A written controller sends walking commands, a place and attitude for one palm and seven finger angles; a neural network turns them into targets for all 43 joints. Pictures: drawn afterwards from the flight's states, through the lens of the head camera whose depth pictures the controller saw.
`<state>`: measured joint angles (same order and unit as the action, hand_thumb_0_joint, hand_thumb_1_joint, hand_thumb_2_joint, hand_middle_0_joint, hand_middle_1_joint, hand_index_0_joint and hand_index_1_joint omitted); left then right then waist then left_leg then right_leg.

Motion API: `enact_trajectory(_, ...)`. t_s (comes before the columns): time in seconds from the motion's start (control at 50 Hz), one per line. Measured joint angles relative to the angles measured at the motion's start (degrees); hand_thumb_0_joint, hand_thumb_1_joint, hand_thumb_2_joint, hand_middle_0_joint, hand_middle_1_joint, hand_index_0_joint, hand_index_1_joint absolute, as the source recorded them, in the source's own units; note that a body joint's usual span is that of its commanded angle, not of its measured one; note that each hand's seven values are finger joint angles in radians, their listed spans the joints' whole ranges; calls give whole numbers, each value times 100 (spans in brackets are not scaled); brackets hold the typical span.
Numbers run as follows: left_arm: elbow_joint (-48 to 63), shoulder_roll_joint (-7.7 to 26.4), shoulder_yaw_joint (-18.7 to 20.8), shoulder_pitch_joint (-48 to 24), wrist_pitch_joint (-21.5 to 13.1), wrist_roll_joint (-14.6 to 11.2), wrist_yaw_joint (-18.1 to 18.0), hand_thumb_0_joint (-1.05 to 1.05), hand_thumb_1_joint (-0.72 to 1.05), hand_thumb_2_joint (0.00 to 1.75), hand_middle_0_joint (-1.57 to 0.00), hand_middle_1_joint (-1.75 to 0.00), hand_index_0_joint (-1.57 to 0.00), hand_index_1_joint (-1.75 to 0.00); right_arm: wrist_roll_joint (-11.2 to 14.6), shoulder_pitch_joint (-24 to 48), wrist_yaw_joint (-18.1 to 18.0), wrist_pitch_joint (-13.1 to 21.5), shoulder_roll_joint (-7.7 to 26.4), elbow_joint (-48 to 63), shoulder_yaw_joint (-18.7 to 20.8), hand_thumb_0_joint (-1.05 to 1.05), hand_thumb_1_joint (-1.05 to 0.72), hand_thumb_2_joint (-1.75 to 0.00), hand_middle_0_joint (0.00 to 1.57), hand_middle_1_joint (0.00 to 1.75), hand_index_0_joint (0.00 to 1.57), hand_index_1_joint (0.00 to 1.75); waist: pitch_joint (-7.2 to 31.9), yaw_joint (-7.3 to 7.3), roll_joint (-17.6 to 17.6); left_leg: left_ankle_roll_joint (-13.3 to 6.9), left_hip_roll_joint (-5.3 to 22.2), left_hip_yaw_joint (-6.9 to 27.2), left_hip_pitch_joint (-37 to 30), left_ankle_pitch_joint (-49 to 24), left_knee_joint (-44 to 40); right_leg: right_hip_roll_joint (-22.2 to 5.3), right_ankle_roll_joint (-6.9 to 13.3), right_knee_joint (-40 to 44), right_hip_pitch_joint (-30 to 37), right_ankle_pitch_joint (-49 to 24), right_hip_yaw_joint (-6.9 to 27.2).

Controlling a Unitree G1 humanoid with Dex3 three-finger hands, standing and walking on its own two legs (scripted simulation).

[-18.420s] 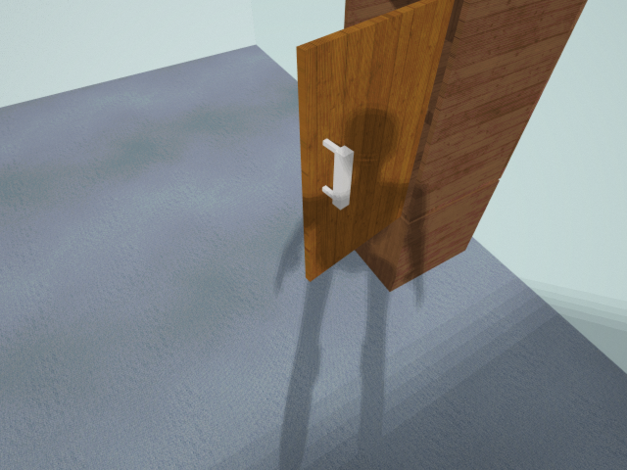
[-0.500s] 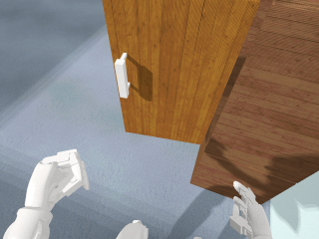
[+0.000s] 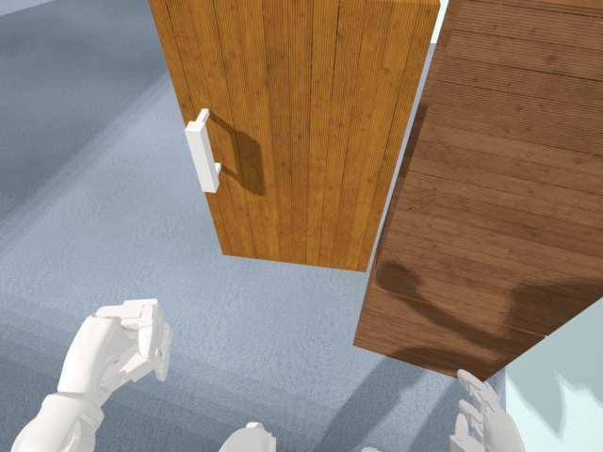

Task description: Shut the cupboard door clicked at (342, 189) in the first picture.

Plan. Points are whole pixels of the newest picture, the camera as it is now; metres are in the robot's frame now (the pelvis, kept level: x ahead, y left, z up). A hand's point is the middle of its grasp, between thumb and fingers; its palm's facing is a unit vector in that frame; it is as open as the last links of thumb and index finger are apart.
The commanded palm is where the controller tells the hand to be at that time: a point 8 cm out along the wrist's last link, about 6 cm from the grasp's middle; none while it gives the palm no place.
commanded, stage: raise the hand and make a fist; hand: left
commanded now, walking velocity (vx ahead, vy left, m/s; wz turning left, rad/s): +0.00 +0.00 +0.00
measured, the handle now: (207, 151) +0.55 +0.19 +0.07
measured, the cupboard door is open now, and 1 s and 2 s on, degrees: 100 100 99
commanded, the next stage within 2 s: bring the fist close to the handle in 0.14 s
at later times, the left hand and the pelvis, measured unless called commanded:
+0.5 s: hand (171, 303) +0.27 +0.17 +0.08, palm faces -0.11 -0.99 -0.05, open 3.1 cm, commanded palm +0.27 +0.23 +0.08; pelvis -0.01 -0.01 -0.01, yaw +1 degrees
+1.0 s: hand (203, 224) +0.39 +0.16 +0.08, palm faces -0.12 -0.99 -0.01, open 3.1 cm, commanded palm +0.38 +0.22 +0.08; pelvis +0.01 +0.00 +0.00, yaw -1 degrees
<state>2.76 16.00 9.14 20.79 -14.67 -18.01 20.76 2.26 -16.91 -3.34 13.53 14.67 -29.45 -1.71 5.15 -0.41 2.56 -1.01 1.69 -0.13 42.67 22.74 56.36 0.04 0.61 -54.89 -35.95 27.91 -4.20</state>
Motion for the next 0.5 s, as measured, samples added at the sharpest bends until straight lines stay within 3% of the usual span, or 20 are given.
enact_trajectory(0.1,211,-22,197,-32,-480,-78,-209,2,90,90,-130,-150,-130,-149,6,36,33,24,-3,-95,50,2,-90,-90,20,30,20,30,33,30,-5,58,23,69,16,38,94,29,56,-95,3,60,-62)
enact_trajectory(0.26,-118,-39,-68,2,-50,1,33,2,90,90,-130,-150,-130,-150,55,140,4,-50,14,0,27,2,-90,-90,20,30,20,30,47,26,123,69,12,47,-37,-2,29,16,61,-92,19,52,-41)
enact_trajectory(0.32,-103,-26,-79,-50,-171,-11,-30,2,90,90,-130,-150,-130,-150,31,137,-51,-7,-4,1,8,2,-90,-90,20,30,20,30,23,53,103,80,22,44,-39,1,36,26,73,-106,16,57,-36)
enact_trajectory(0.42,-499,-9,133,-935,-537,-35,-176,2,90,90,-130,-150,-130,-150,32,222,-84,44,12,-208,-42,1,-90,-90,20,30,20,30,-19,98,76,102,19,128,160,42,218,29,100,-264,-139,116,-116)
enact_trajectory(0.5,-1049,32,103,-1684,-231,23,-64,2,90,90,-130,-150,-130,-150,70,259,-102,-21,33,-307,-75,1,-90,-90,20,30,20,30,-61,43,99,96,9,141,236,27,221,22,93,-258,-206,101,-129)
